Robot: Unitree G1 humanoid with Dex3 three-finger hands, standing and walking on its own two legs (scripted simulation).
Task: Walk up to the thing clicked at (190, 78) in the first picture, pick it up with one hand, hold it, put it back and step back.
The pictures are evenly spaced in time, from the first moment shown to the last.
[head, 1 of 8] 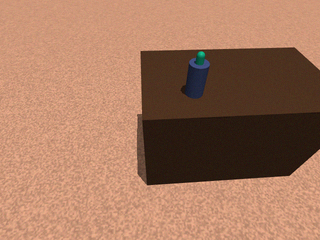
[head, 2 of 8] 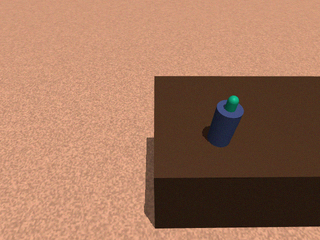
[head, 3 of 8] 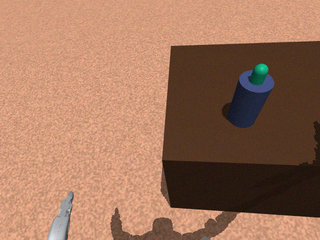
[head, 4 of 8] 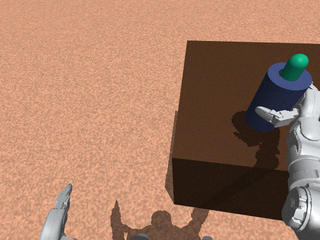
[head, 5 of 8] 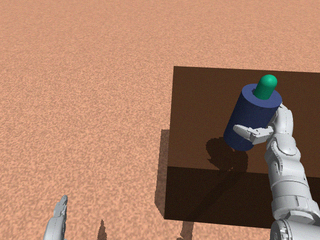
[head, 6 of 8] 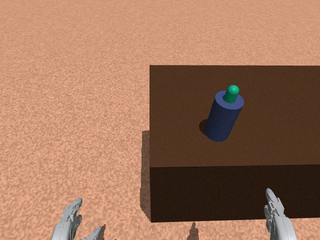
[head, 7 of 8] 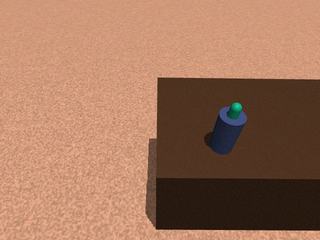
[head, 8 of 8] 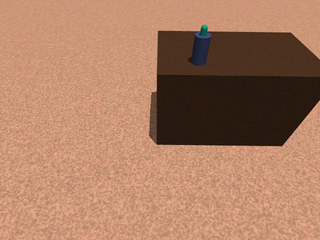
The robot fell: no
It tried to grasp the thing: yes
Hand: right
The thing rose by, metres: 0.21
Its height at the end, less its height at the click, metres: +0.00
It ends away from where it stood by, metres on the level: 0.03
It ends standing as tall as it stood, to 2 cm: yes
